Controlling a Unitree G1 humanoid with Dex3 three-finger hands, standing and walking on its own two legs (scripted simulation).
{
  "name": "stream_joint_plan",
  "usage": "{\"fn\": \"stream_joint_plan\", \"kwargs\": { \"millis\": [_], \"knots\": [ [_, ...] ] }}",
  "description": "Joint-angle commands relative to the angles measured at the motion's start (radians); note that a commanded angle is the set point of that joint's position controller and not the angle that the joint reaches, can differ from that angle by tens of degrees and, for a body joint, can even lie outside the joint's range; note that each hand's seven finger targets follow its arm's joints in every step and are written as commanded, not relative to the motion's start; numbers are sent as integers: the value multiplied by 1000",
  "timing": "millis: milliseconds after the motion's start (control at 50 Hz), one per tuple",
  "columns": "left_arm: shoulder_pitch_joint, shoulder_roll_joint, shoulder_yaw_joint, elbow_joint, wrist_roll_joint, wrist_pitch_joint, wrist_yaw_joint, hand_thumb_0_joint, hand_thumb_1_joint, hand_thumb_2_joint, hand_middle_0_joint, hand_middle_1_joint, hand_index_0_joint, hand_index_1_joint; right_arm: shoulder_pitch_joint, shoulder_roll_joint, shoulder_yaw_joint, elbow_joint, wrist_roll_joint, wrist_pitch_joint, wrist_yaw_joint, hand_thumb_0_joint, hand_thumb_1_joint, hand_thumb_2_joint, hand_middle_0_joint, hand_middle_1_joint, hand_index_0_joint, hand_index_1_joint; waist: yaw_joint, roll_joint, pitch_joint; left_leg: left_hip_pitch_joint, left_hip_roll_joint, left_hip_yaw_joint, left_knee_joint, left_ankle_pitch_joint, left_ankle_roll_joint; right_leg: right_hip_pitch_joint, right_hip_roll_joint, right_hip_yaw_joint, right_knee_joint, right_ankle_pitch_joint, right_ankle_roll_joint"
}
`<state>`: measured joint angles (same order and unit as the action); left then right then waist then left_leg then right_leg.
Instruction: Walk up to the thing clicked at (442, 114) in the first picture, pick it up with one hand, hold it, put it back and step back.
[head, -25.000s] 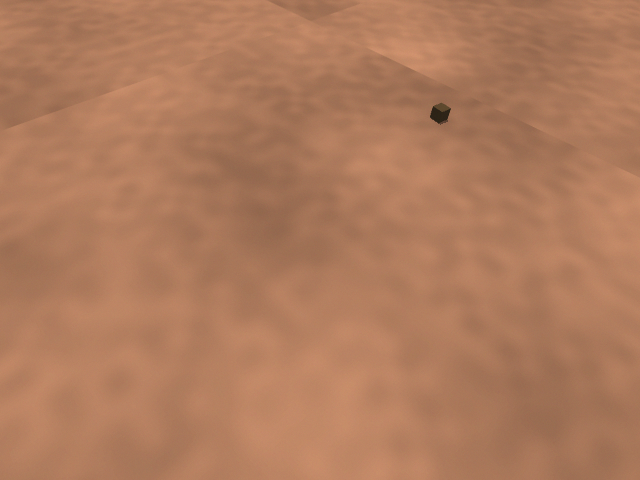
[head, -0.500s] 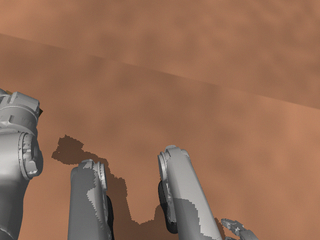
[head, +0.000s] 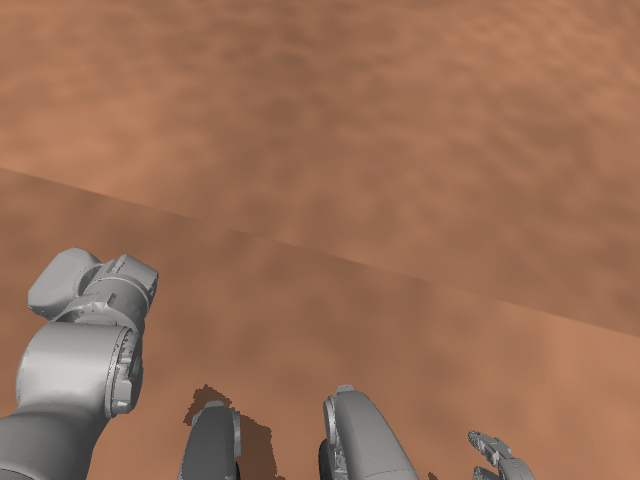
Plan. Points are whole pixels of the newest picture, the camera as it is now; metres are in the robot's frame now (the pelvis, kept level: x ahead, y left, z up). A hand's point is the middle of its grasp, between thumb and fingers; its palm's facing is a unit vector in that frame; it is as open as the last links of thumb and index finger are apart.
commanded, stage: lift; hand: left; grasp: from above
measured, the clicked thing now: (105, 301) +0.39 +0.27 -0.11
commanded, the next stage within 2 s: hold in 0.56 s
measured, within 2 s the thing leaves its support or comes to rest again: neither
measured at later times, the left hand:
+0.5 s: hand (72, 275) +0.36 +0.25 +0.03, palm faces -0.18 -0.44 -0.88, open 9.5 cm
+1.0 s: hand (52, 260) +0.37 +0.26 +0.06, palm faces -0.15 -0.43 -0.89, open 9.5 cm
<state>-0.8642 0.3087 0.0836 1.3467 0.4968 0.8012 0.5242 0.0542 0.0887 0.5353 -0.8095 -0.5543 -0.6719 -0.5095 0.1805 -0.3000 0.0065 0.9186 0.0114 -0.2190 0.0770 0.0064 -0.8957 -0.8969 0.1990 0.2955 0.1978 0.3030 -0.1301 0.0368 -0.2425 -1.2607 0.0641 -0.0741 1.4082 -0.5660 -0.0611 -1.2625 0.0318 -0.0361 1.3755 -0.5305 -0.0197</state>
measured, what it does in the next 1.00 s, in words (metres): rises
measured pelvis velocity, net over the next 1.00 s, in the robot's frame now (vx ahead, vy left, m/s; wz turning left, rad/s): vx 0.05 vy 0.02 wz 0.01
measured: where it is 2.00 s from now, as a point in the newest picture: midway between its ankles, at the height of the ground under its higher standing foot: outside the picture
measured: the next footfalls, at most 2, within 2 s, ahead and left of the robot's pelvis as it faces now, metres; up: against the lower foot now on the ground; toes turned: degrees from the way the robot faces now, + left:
none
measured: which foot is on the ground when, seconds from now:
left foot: down 0.00-1.00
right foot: down 0.00-1.00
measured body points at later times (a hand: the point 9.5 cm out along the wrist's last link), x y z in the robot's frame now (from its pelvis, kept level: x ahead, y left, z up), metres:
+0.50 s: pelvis +0.03 +0.01 +0.09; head +0.09 +0.00 +0.53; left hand +0.37 +0.27 +0.08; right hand +0.10 -0.25 -0.05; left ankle +0.05 +0.15 -0.59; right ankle +0.06 -0.11 -0.59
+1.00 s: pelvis +0.05 +0.02 +0.11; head +0.09 +0.01 +0.56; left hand +0.38 +0.28 +0.11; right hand +0.14 -0.24 -0.02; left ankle +0.05 +0.15 -0.59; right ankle +0.06 -0.11 -0.59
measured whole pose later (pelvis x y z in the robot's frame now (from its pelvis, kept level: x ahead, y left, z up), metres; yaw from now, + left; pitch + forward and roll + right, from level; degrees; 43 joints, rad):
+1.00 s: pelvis +0.05 +0.02 +0.11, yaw +1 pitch +10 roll +0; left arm -0.74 0.18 0.03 1.23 0.44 0.84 0.54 0.08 0.20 0.35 -0.85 -0.51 -0.67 -0.46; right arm 0.21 -0.28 -0.01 0.89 0.00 -0.13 0.13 0.01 -0.91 -0.89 0.20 0.30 0.20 0.30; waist -0.05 0.03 -0.11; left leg -0.59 0.04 -0.01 0.81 -0.40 -0.03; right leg -0.60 0.00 0.01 0.80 -0.37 0.01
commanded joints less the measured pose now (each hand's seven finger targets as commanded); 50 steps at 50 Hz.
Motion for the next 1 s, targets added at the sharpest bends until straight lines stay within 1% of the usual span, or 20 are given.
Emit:
{"fn": "stream_joint_plan", "kwargs": {
  "millis": [0,40,140,180,220,340,480,500,520,540,620,640,700,740,760,800,860,880,900,980],
  "knots": [
    [-360,155,-42,-94,43,-6,46,0,580,639,-963,-603,-965,-604,73,-136,-40,-62,7,-24,-4,0,-885,-898,200,300,200,300,-2,33,-292,254,-54,92,-221,172,58,348,19,44,-327,130,20],
    [-337,127,-51,-119,28,-3,45,0,567,627,-940,-617,-946,-613,66,-133,-43,-77,7,-18,0,0,-887,-899,200,300,200,300,4,24,-309,306,-57,94,-257,216,57,409,19,39,-353,185,20],
    [-321,168,-40,-250,22,-1,48,0,621,663,-973,-648,-982,-642,73,-145,-47,-104,3,1,3,0,-882,-895,200,299,199,299,23,13,-381,429,-58,97,-335,303,53,552,18,33,-405,290,25],
    [-328,159,-44,-282,18,8,49,0,641,694,-982,-669,-991,-663,82,-149,-46,-104,3,8,2,0,-881,-894,200,299,200,299,14,13,-401,479,-57,98,-362,343,51,590,17,31,-421,354,28],
    [-328,176,-39,-302,14,15,54,0,660,686,-999,-649,-1007,-644,86,-152,-49,-101,4,13,2,0,-879,-893,200,299,200,299,18,17,-384,526,-56,96,-401,346,48,614,17,23,-449,344,25],
    [-340,133,-52,-255,-3,38,31,0,735,690,-1051,-641,-1058,-636,82,-141,-47,-89,6,16,5,0,-879,-893,200,299,200,299,18,-4,-286,572,-60,94,-489,328,48,648,14,26,-533,317,27],
    [-289,71,-81,-208,33,30,8,0,736,653,-1057,-621,-1059,-621,80,-130,-60,-91,6,18,22,0,-887,-895,200,300,200,300,35,-24,-235,640,-68,99,-581,364,46,724,12,29,-598,362,26],
    [-270,78,-78,-202,36,29,12,0,731,643,-1047,-630,-1051,-627,78,-131,-61,-93,6,18,24,0,-888,-895,200,300,200,300,49,-11,-209,651,-70,102,-596,365,44,725,10,22,-605,357,22],
    [-268,59,-83,-197,37,29,14,0,746,659,-1063,-629,-1065,-629,81,-127,-59,-88,3,19,28,0,-887,-894,200,300,200,300,41,-18,-228,668,-67,96,-601,376,44,727,12,20,-602,367,20],
    [-268,65,-75,-196,33,30,19,0,755,651,-1061,-641,-1066,-637,78,-133,-64,-91,3,22,30,0,-890,-895,200,300,200,300,57,-15,-223,679,-68,99,-607,387,43,733,11,17,-608,379,18],
    [-308,70,-68,-229,17,25,37,0,765,674,-1078,-636,-1075,-641,59,-139,-68,-101,-2,23,36,0,-892,-896,200,300,199,300,57,-3,-209,745,-63,97,-649,366,40,754,11,11,-633,350,14],
    [-321,54,-79,-238,18,25,39,0,781,660,-1083,-636,-1084,-637,55,-135,-64,-96,-2,24,37,0,-892,-896,200,299,199,299,46,-9,-199,746,-63,94,-654,365,43,746,12,14,-642,351,16],
    [-325,67,-82,-265,30,17,46,0,667,551,-1001,-569,-1000,-571,44,-138,-63,-103,-1,28,38,0,-896,-896,200,300,199,300,51,0,-201,778,-64,96,-672,379,41,777,11,11,-652,368,13],
    [-320,72,-78,-274,36,15,49,0,669,529,-993,-573,-996,-570,36,-140,-68,-107,-4,28,39,0,-896,-896,200,300,199,300,67,8,-203,798,-59,88,-686,377,36,778,10,5,-645,365,12],
    [-314,54,-90,-277,36,14,51,0,683,541,-1007,-566,-1007,-567,37,-138,-65,-106,-4,31,40,0,-895,-896,200,300,199,300,55,10,-199,802,-59,91,-684,382,37,776,11,8,-648,369,10],
    [-306,59,-89,-282,36,15,59,0,667,538,-987,-582,-989,-580,31,-141,-67,-112,-2,33,41,0,-897,-896,200,300,199,300,65,-2,-201,808,-63,96,-689,395,39,804,10,9,-659,383,12],
    [-292,34,-88,-290,13,27,60,0,659,576,-991,-588,-986,-593,35,-144,-69,-109,-4,44,42,0,-896,-895,200,300,199,300,59,-13,-232,836,-63,96,-690,454,38,829,13,7,-652,448,12],
    [-297,50,-74,-294,2,32,64,0,685,570,-1011,-575,-1006,-581,33,-149,-74,-111,-5,46,42,0,-896,-895,200,300,199,300,72,-6,-215,827,-66,100,-691,467,36,841,12,8,-652,464,12],
    [-301,35,-79,-289,-3,35,64,0,672,566,-999,-575,-995,-580,32,-146,-73,-111,-5,47,43,0,-896,-895,200,300,199,300,62,-17,-217,836,-65,100,-694,475,37,854,13,6,-654,482,13],
    [-295,32,-85,-256,-1,49,61,0,632,579,-984,-566,-970,-581,21,-142,-67,-112,-2,47,45,0,-898,-896,200,300,199,300,62,-49,-167,823,-65,95,-711,435,41,841,10,6,-679,443,18]
  ]
}}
